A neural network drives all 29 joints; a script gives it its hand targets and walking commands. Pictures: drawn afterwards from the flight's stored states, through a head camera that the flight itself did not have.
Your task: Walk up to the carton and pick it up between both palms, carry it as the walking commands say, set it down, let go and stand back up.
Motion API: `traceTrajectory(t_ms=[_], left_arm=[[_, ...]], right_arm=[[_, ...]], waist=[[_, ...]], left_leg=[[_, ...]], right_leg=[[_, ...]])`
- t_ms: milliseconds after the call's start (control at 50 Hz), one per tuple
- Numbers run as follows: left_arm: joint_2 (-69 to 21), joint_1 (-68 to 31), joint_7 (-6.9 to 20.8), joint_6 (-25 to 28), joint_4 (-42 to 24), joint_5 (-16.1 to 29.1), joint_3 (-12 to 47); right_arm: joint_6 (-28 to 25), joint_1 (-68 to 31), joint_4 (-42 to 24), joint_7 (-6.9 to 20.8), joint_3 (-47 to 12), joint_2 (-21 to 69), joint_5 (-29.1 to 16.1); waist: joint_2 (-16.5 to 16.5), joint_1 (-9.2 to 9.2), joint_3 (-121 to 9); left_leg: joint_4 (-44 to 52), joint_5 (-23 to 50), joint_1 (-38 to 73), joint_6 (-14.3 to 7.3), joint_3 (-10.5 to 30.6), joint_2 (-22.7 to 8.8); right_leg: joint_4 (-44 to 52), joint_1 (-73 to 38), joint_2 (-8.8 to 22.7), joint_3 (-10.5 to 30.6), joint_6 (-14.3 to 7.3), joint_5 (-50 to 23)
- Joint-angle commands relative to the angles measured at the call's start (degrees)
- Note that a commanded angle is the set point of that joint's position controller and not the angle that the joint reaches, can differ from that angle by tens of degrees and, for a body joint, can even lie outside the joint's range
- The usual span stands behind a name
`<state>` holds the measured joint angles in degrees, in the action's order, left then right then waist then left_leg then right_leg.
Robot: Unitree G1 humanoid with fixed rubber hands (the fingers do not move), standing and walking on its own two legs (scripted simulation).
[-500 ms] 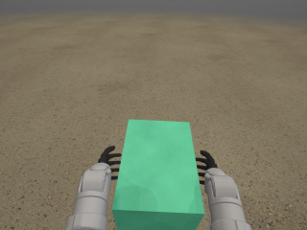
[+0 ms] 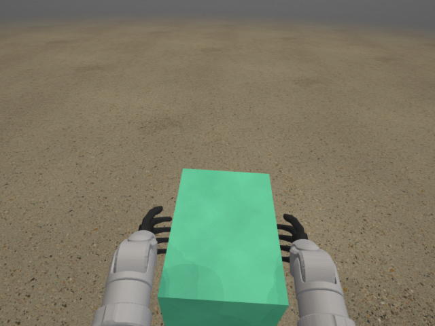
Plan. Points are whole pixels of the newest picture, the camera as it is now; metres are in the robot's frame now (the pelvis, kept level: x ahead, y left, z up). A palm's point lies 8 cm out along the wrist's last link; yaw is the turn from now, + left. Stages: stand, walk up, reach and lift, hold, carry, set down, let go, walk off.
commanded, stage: hold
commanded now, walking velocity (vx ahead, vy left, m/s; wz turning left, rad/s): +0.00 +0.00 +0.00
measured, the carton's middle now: (221, 249) +0.34 -0.01 -0.02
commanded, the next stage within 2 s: carry in 0.64 s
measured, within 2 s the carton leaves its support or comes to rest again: neither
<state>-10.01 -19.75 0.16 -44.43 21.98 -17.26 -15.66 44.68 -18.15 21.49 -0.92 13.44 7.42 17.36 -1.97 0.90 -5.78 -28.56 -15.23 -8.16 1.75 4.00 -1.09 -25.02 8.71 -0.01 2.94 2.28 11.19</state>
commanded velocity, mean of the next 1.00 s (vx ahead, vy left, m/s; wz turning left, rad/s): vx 0.00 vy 0.00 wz -0.40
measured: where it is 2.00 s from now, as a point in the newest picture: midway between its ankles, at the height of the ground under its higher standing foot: outside the picture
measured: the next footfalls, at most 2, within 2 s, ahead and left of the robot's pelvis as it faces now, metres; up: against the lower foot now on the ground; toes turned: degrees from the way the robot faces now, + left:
left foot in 1.12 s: +0.03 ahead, +0.11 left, +0.00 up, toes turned -7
right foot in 1.34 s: +0.06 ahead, -0.19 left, +0.00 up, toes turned -20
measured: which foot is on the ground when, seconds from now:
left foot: down 0.00-0.82, up 0.84-1.00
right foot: down 0.00-1.00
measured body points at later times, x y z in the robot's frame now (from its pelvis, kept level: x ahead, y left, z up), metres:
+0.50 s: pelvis +0.00 +0.00 +0.00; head -0.07 +0.00 +0.44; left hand +0.31 +0.14 +0.05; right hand +0.30 -0.16 +0.05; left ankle +0.01 +0.14 -0.74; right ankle +0.03 -0.14 -0.74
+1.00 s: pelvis +0.00 -0.04 -0.01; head +0.00 -0.06 +0.44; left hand +0.37 +0.04 +0.09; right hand +0.32 -0.24 +0.08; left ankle -0.01 +0.12 -0.70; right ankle +0.03 -0.14 -0.74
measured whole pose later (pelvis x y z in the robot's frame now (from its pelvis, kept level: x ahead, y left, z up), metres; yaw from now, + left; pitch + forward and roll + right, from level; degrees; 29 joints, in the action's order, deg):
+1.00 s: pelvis +0.00 -0.04 -0.01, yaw -7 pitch +4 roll +2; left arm -8.9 -30.9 -10.0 -58.1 7.7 -13.1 -12.6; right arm 58.9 -27.2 3.8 -14.3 10.2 9.5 11.5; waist 0.5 0.9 -5.0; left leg -49.3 -29.3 -25.1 2.5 -0.7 -1.4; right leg -35.9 25.3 -2.2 5.2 -1.7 14.5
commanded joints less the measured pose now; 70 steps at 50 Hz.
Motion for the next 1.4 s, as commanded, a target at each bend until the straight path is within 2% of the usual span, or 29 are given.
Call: traceTrajectory(t_ms=[0, 300, 320, 340, 440, 500, 520, 600, 620, 680, 700, 740, 800, 820, 840, 900, 1000, 1040, 1060, 1080, 1100, 1120, 1160, 1240, 1300, 1320, 1340, 1360, 1380], left_arm=[[-60.7, -28.2, 15.6, 1.9, -6.3, 18.0, 34.0], [-58.3, -24.6, 15.2, 1.0, -5.1, 16.7, 32.5], [-60.0, -26.7, 15.2, 1.2, -5.9, 17.4, 34.5], [-58.7, -24.9, 15.0, 1.3, -7.7, 17.6, 34.3], [-58.9, -26.4, 15.2, 1.0, -7.4, 17.4, 34.2], [-57.6, -24.9, 15.0, 1.0, -6.0, 16.7, 32.2], [-59.2, -26.7, 15.1, 1.1, -5.6, 17.0, 33.6], [-58.3, -25.0, 15.1, 1.7, -5.2, 16.5, 32.5], [-56.5, -28.1, 14.4, 1.6, -7.1, 17.0, 34.8], [-55.7, -34.0, 13.6, 0.7, -13.0, 20.6, 39.1], [-57.2, -35.6, 13.2, 0.3, -15.6, 22.0, 41.0], [-58.0, -30.5, 12.5, -2.5, -14.4, 23.9, 40.8], [-57.2, -46.4, 9.6, -5.4, -27.3, 32.0, 46.7], [-55.0, -43.4, 8.2, -7.0, -26.2, 31.0, 45.0], [-53.9, -42.2, 7.2, -8.6, -23.5, 30.7, 43.2], [-53.9, -43.1, 3.0, -12.0, -23.1, 29.0, 39.8], [-53.9, -46.9, -1.0, -15.5, -26.8, 29.5, 36.0], [-53.7, -41.2, -2.8, -17.7, -22.8, 28.1, 35.1], [-54.2, -38.1, -3.5, -18.3, -21.4, 28.0, 35.2], [-53.4, -46.7, -4.1, -18.2, -26.8, 29.7, 36.4], [-54.1, -50.4, -5.0, -18.6, -24.8, 29.1, 36.2], [-55.1, -47.0, -4.9, -19.9, -25.6, 29.9, 37.0], [-54.9, -49.2, -4.8, -20.1, -23.1, 30.5, 35.6], [-56.1, -53.4, -6.4, -20.1, -23.2, 31.1, 36.3], [-55.0, -50.9, -6.8, -20.7, -23.9, 30.6, 35.5], [-55.9, -51.1, -6.6, -20.6, -21.8, 30.3, 34.8], [-54.8, -50.6, -6.7, -20.5, -19.8, 29.4, 33.1], [-53.1, -43.8, -6.6, -21.0, -15.0, 27.4, 30.6], [-53.6, -40.9, -6.3, -21.0, -15.7, 26.9, 29.4]], right_arm=[[-3.1, -33.8, -9.4, 17.2, -30.9, 60.9, -19.6], [-2.0, -31.0, -8.5, 16.8, -30.4, 59.3, -18.9], [-2.5, -32.3, -10.4, 16.8, -31.4, 58.3, -19.4], [-2.0, -30.2, -9.5, 16.6, -31.2, 59.6, -19.1], [-2.2, -30.6, -9.3, 17.0, -31.1, 60.0, -20.0], [-1.5, -31.7, -8.2, 16.7, -30.8, 59.9, -18.9], [-2.1, -31.4, -8.1, 16.8, -30.5, 59.0, -19.0], [-2.3, -32.7, -9.1, 16.7, -30.7, 58.8, -18.8], [-3.0, -33.6, -9.7, 15.8, -32.4, 58.1, -18.7], [-2.1, -34.2, -13.1, 14.5, -33.9, 58.1, -20.3], [-2.0, -35.9, -16.7, 13.8, -35.9, 58.8, -21.7], [0.1, -36.7, -21.8, 11.3, -40.5, 59.4, -24.2], [4.0, -47.1, -28.8, 7.0, -44.6, 59.3, -28.1], [5.5, -46.3, -30.4, 5.7, -43.8, 57.3, -28.2], [7.1, -47.7, -29.5, 4.3, -43.4, 55.6, -28.1], [11.1, -53.2, -27.6, 1.5, -43.3, 58.5, -30.8], [15.0, -54.1, -29.5, -2.4, -38.4, 58.1, -30.8], [17.0, -51.9, -29.5, -3.5, -36.7, 56.4, -30.2], [17.2, -51.8, -32.2, -3.7, -37.1, 55.6, -30.9], [17.6, -51.7, -29.8, -4.0, -35.8, 56.8, -31.4], [17.5, -58.8, -30.6, -4.5, -35.0, 54.2, -31.7], [17.8, -53.0, -30.8, -5.0, -33.1, 53.4, -29.8], [17.7, -56.4, -32.2, -5.9, -32.9, 53.4, -29.2], [17.3, -60.8, -33.5, -6.8, -31.7, 52.6, -30.0], [18.4, -53.2, -29.0, -6.9, -31.4, 54.2, -29.4], [17.8, -58.7, -31.6, -6.8, -31.5, 52.0, -30.0], [18.1, -60.1, -29.9, -6.8, -32.3, 52.6, -29.7], [18.5, -56.9, -30.6, -6.4, -33.5, 51.1, -29.4], [18.4, -61.0, -32.9, -6.0, -35.9, 52.9, -32.1]], waist=[[2.0, -2.01, -5.5], [3.7, -2.47, -5.2], [-0.1, -1.28, -3.8], [3.6, -1.60, -5.9], [-0.7, -2.63, -3.8], [5.0, -2.29, -5.2], [-0.5, -1.53, -2.7], [3.9, -2.21, -4.8], [4.5, -1.18, -9.0], [-3.6, -0.91, -1.9], [-9.3, -0.61, -4.2], [-8.6, -1.55, -6.3], [5.0, -1.72, -10.6], [18.2, -1.19, -13.6], [21.2, -1.19, -15.4], [13.0, -1.83, -17.0], [15.0, -2.55, -19.4], [14.8, -2.45, -21.1], [12.9, -1.10, -25.5], [5.1, 0.55, -26.4], [-10.5, -0.89, -24.7], [-16.9, -0.69, -23.8], [-4.9, -0.74, -19.4], [-14.4, -0.45, -18.9], [-12.9, -0.83, -22.6], [-11.5, -1.94, -23.5], [1.1, -2.14, -21.6], [16.9, -1.75, -23.0], [13.7, -2.23, -22.2]], left_leg=[[10.0, 6.4, 4.3, -0.7, -1.2, 5.9], [10.3, 9.0, 3.7, -0.7, -1.4, 5.8], [10.4, 8.7, 3.2, -0.1, -1.6, 6.2], [9.8, 12.1, 6.4, -0.3, -1.3, 6.1], [10.3, 8.7, 3.4, -0.5, -1.5, 6.2], [10.2, 8.1, 4.8, -1.0, -1.1, 6.0], [10.4, 6.6, 3.3, -0.6, -1.3, 6.0], [10.0, 10.4, 4.6, -0.7, -0.8, 5.6], [4.4, 3.8, -4.0, -0.8, 0.3, -6.1], [9.5, -17.9, -9.3, -2.4, 4.9, -9.4], [11.8, -20.4, -9.4, -3.5, 7.4, -12.8], [9.3, -15.2, -11.4, -8.1, 8.1, -18.8], [-11.0, -6.7, -15.5, -1.7, -7.0, -10.4], [-25.9, -13.7, -21.8, 2.8, -11.6, -1.7], [-31.9, -22.1, -29.5, 3.9, -7.1, 1.9], [-29.4, -18.1, -27.3, 3.4, -6.1, 1.4], [-14.4, -13.2, -16.5, 3.3, -7.2, 4.1], [-3.8, -7.7, -9.2, 3.2, -9.7, 2.5], [3.5, 0.4, 3.2, 2.0, -7.8, -2.3], [8.4, 8.2, 15.3, -0.4, -5.3, -9.8], [5.7, 26.5, 23.7, -4.6, 3.8, -24.9], [-0.9, 50.5, 21.5, -10.8, 8.2, -36.1], [-2.7, 44.5, 13.7, -9.1, -1.3, -30.8], [-11.4, 45.0, 12.0, -2.0, -15.2, -23.0], [-23.4, 45.8, 9.1, 1.6, -18.2, -20.9], [-28.7, 36.0, 0.7, 3.1, -17.1, -19.9], [-35.2, 0.9, -16.8, 4.9, -16.2, -15.2], [-41.2, -29.7, -31.0, 8.3, -14.0, -4.1], [-39.4, -33.2, -31.8, 8.8, -8.3, -2.1]], right_leg=[[4.0, -5.5, -6.4, -2.1, -2.3, -2.1], [4.2, -7.2, -6.8, -2.7, -1.6, -4.3], [4.2, -6.3, -6.9, -2.3, -2.3, -4.6], [4.6, -6.2, -7.0, -2.3, -1.9, -6.0], [4.0, -6.1, -6.4, -1.9, -2.0, -4.2], [4.6, -6.7, -6.6, -2.2, -1.5, -2.9], [4.4, -5.2, -6.4, -1.8, -2.4, -2.2], [4.3, -6.0, -6.8, -2.2, -1.8, -4.4], [-2.9, 1.7, 6.2, 0.3, -3.0, -4.6], [-8.2, 16.4, 3.0, 1.5, -2.0, 14.8], [-17.9, 18.2, 0.2, -2.1, -1.8, 13.8], [-23.2, 17.4, 2.8, -3.5, -1.9, 12.4], [-5.3, 9.8, 1.9, 4.1, -3.7, 5.4], [2.5, 6.3, 13.9, 26.5, -7.1, -13.5], [1.4, 0.8, 14.6, 33.5, -8.9, -25.9], [-2.1, -0.1, 12.0, 27.7, -10.5, -34.8], [-0.7, 4.2, 7.5, 25.8, -9.6, -30.2], [-6.0, 6.0, 5.5, 21.5, -9.2, -35.9], [-10.2, 14.7, 3.4, 17.9, -6.3, -27.4], [-17.0, 25.0, 1.3, 11.5, -3.8, -13.8], [-28.1, 42.4, -5.6, 0.9, -1.2, 19.4], [-37.9, 45.3, -2.5, -4.9, 0.3, 27.1], [-38.8, 39.9, 2.1, -4.0, 0.5, 17.4], [-23.6, 32.0, -0.7, -8.4, 0.1, 11.1], [-7.0, 18.4, -5.3, -8.0, -1.4, 2.6], [-3.8, 10.2, -2.8, -0.8, -3.6, -5.1], [-6.2, -1.6, 4.4, 12.2, -7.9, -31.0], [-10.5, -10.4, 11.7, 29.0, -12.7, -70.1], [-10.6, -10.9, 9.8, 31.2, -14.3, -70.5]])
